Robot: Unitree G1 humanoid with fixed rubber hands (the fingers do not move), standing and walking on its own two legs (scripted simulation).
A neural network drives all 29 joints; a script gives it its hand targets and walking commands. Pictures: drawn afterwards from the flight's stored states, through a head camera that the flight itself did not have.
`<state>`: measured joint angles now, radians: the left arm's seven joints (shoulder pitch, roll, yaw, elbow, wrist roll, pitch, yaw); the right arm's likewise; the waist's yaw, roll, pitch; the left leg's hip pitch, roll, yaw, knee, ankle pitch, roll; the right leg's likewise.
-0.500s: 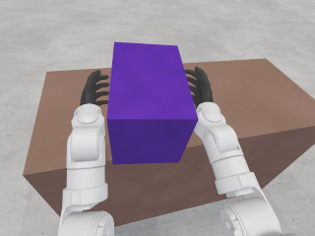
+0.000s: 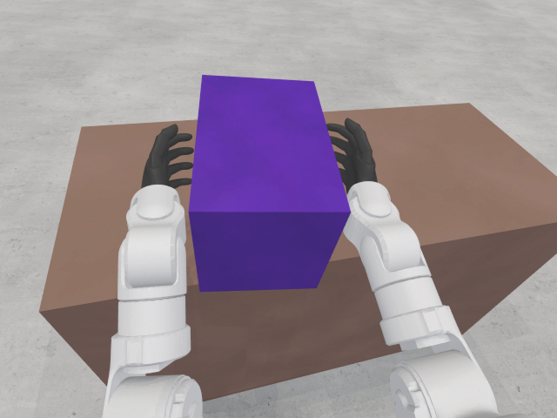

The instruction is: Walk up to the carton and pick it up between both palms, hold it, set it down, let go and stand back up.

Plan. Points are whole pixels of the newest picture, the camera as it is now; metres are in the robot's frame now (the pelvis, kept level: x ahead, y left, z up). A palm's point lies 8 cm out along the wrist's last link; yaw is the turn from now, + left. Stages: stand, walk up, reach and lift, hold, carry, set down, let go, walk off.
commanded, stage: hold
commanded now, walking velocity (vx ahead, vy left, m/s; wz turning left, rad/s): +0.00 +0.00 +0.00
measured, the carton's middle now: (259, 181) +0.39 +0.01 +0.14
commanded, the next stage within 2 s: none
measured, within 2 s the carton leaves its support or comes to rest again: neither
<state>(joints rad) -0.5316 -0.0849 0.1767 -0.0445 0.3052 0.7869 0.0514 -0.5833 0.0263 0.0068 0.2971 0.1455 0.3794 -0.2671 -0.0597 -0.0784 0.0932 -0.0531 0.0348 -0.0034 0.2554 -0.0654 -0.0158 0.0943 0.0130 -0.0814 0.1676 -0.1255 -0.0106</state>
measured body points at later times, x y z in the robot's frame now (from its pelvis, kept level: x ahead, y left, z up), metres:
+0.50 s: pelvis +0.00 +0.00 +0.00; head -0.02 +0.04 +0.45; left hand +0.37 +0.15 +0.17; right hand +0.37 -0.12 +0.18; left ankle +0.06 +0.13 -0.75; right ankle -0.01 -0.11 -0.75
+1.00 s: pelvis +0.00 +0.00 +0.00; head -0.02 +0.04 +0.45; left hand +0.37 +0.14 +0.17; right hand +0.37 -0.12 +0.18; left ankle +0.06 +0.13 -0.75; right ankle -0.01 -0.11 -0.75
